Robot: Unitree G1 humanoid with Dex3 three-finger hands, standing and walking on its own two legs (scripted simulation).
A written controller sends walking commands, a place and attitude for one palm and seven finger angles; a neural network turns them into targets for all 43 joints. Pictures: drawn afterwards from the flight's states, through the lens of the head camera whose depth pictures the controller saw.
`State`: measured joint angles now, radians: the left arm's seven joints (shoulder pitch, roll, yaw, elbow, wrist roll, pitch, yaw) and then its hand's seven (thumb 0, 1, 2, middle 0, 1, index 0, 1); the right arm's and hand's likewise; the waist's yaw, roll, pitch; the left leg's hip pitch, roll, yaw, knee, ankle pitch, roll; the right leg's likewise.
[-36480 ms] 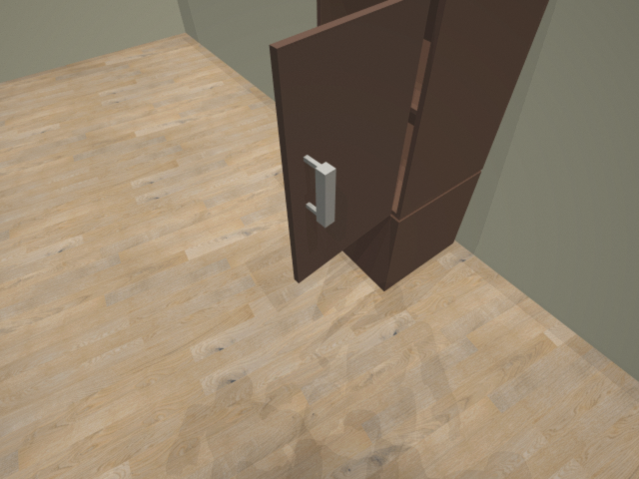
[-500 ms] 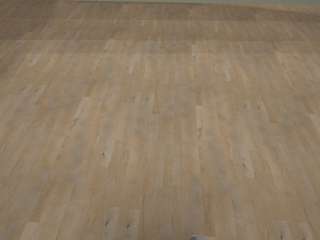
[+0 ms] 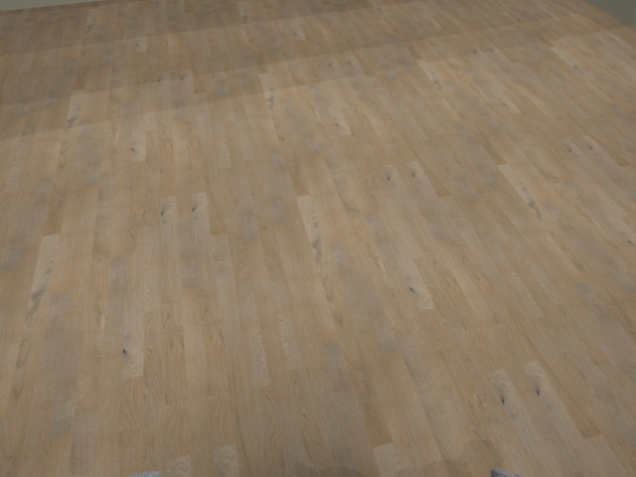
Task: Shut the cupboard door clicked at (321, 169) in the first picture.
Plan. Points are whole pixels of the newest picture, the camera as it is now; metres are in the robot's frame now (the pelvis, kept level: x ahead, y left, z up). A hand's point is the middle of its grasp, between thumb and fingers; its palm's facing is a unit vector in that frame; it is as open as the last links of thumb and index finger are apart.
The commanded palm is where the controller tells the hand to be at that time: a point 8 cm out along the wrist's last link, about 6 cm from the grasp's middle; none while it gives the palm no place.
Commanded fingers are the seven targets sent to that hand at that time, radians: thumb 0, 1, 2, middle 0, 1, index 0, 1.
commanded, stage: turn to face it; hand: left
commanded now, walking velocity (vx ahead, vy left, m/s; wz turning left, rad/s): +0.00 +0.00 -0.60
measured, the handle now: out of the picture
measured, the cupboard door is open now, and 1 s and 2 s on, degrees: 73 73 73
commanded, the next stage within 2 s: none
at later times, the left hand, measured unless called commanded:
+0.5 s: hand (227, 447) +0.17 +0.14 -0.14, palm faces -0.28 -0.92 -0.28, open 7.4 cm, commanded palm none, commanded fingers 0.00 0.90 0.90 -0.20 -0.30 -0.20 -0.30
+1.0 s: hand (264, 395) +0.25 +0.10 -0.15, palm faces -0.55 -0.80 -0.23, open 7.4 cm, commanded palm none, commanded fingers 0.00 0.90 0.90 -0.20 -0.30 -0.20 -0.30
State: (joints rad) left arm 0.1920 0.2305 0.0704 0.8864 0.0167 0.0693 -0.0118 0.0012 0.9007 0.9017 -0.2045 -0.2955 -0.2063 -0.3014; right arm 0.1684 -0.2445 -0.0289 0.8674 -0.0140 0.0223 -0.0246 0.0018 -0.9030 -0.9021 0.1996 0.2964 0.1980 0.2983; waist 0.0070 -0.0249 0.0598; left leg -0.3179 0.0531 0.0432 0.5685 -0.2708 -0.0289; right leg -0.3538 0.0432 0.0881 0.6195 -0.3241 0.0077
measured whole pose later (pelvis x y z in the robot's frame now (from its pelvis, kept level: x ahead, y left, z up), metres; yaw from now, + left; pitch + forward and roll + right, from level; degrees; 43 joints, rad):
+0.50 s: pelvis +0.02 -0.03 +0.01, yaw -18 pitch +1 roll +0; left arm 0.16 0.22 0.06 0.87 0.02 0.04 0.00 0.00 0.90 0.90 -0.20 -0.30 -0.20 -0.30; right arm 0.17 -0.27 -0.05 0.90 -0.01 0.07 -0.02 0.00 -0.90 -0.90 0.20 0.30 0.20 0.30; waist -0.01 0.03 0.10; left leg -0.48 0.09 0.05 1.08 -0.43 -0.09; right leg -0.27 0.02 -0.01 0.53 -0.28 -0.04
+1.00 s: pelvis +0.04 -0.02 +0.01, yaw -36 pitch +0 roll -2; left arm 0.14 0.27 0.09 0.88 0.02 0.09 -0.04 0.00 0.91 0.90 -0.20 -0.29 -0.20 -0.30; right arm 0.21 -0.23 -0.02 0.88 -0.03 0.03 -0.02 0.00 -0.90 -0.90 0.20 0.30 0.20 0.30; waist 0.00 0.01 0.10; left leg -0.22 0.17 0.20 0.54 -0.31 -0.03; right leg -0.38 -0.03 -0.07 0.83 -0.44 0.04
